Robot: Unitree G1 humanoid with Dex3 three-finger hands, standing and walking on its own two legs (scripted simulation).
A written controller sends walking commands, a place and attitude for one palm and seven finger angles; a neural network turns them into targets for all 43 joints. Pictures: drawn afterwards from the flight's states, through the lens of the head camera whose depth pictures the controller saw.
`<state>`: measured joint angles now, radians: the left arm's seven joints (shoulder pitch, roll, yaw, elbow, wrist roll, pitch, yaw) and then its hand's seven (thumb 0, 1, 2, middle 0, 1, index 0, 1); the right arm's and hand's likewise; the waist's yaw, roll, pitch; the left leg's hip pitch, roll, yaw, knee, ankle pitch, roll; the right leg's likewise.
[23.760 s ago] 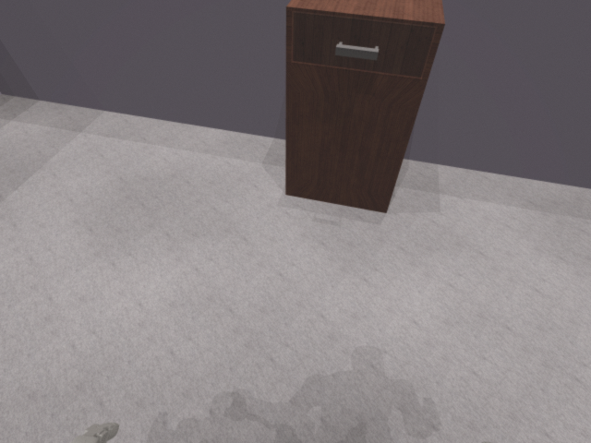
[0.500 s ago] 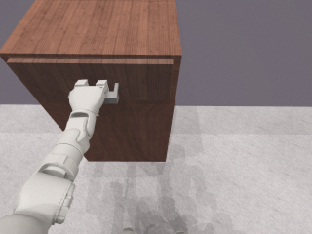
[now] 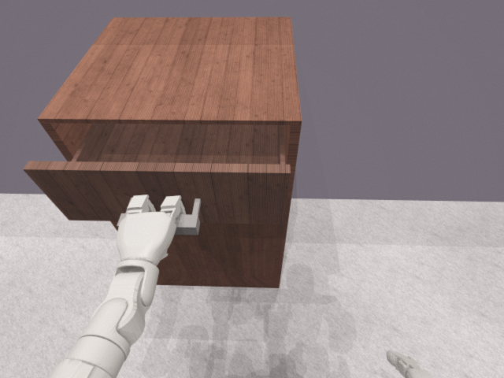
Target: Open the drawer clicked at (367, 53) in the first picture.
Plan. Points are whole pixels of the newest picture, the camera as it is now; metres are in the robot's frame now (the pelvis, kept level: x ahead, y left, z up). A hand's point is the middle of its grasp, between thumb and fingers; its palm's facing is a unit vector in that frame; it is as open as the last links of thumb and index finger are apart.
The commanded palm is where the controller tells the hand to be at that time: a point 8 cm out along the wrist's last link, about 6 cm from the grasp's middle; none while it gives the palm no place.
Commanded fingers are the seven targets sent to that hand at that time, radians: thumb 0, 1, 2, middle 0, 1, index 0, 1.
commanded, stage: pull the drawer open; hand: left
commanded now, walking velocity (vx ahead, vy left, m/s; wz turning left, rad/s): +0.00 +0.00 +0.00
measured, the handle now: (162, 213) +0.40 +0.17 +0.01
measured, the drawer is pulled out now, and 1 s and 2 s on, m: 0.12 0.30 0.30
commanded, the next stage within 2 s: open the thumb to release the handle in 0.98 s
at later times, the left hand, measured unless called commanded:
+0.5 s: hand (143, 316) +0.22 +0.17 -0.01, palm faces +0.00 -0.13 -0.99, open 6.0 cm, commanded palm +0.18 +0.18 +0.05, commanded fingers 0.00 0.90 0.90 -0.40 -1.35 -0.40 -1.35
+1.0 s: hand (131, 368) +0.16 +0.17 +0.00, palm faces +0.00 -0.13 -0.99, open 6.2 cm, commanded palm +0.11 +0.18 +0.05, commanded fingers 0.00 0.90 0.90 -0.40 -1.35 -0.40 -1.35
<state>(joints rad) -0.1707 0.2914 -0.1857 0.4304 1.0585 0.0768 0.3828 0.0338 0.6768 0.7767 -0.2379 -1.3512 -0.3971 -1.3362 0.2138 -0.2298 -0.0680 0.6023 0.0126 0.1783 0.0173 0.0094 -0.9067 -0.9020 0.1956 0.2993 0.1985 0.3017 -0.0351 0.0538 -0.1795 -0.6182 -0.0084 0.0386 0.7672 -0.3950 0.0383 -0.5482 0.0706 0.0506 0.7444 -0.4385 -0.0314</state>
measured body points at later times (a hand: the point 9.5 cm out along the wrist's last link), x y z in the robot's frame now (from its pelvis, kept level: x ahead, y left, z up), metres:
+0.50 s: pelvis -0.01 -0.02 -0.01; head +0.02 -0.05 +0.44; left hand +0.22 +0.18 +0.05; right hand +0.20 -0.23 -0.11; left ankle -0.02 +0.09 -0.71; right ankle -0.05 -0.11 -0.71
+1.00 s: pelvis -0.02 -0.03 -0.02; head +0.01 -0.06 +0.42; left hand +0.15 +0.18 +0.05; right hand +0.19 -0.25 -0.12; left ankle -0.02 +0.09 -0.71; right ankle -0.05 -0.11 -0.71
